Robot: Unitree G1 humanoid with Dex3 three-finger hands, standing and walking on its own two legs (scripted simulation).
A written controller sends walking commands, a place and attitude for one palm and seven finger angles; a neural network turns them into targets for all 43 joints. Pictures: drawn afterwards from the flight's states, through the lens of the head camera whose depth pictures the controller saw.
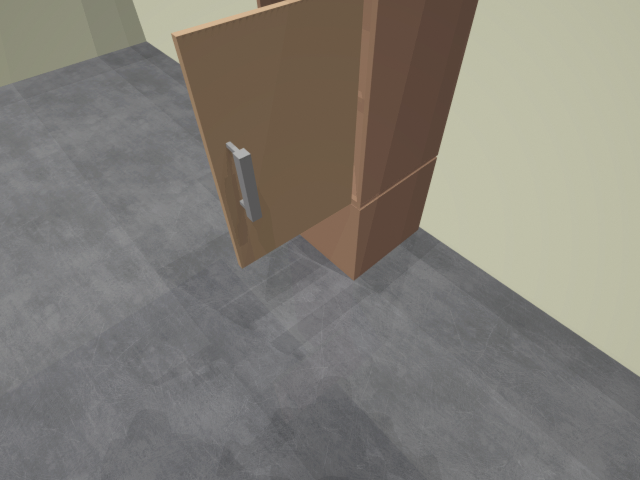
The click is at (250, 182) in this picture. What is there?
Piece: cupboard door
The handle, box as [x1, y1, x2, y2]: [226, 142, 261, 221]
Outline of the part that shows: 227,142 226,146 233,154 243,197 240,200 240,203 245,208 247,216 252,221 254,221 261,217 261,212 250,154 245,149 242,148 239,150 233,144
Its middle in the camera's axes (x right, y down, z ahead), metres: -0.17 -0.12 +0.81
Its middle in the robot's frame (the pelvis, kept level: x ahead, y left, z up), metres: +0.68 +0.20 -0.06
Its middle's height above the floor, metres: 0.72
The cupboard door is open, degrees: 87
